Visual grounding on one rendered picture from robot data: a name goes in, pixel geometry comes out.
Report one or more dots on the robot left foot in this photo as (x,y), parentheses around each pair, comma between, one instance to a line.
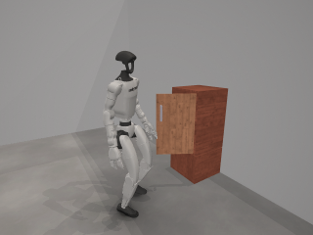
(140,190)

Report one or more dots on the handle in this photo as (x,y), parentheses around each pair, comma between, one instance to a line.
(160,113)

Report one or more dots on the left robot hand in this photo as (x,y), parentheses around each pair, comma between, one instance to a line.
(149,127)

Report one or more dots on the robot right upper arm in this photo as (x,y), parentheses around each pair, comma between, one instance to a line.
(113,90)

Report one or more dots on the robot right forearm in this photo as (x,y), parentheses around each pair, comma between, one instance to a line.
(111,134)

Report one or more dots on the robot left forearm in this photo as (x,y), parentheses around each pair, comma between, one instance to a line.
(141,116)

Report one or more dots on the right robot hand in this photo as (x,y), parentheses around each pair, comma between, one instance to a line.
(115,154)

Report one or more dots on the cupboard door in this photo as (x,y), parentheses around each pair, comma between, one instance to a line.
(176,132)

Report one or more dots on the robot left upper arm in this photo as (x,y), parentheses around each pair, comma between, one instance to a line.
(138,81)

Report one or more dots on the robot left thigh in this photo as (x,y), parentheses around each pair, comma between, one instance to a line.
(144,147)

